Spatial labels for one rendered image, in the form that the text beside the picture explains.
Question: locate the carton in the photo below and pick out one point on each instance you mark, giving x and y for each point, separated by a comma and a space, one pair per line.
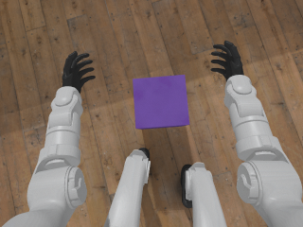
160, 102

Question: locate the right robot forearm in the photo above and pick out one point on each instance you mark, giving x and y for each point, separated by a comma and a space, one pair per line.
255, 141

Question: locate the right robot hand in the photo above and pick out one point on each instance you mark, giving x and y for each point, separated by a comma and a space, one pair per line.
232, 64

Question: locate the robot right shin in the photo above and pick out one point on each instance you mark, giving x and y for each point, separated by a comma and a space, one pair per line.
198, 164

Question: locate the robot right upper arm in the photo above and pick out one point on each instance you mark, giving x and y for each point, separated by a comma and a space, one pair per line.
274, 190

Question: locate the left robot hand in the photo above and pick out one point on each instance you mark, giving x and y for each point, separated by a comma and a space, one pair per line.
71, 72

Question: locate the robot shin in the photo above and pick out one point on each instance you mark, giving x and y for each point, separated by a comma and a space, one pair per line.
198, 164
136, 152

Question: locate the robot left upper arm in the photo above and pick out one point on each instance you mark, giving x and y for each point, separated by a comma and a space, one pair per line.
53, 197

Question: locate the left robot forearm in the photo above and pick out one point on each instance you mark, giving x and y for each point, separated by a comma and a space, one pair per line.
62, 136

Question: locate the robot left shin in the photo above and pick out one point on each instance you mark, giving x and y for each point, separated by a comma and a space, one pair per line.
136, 152

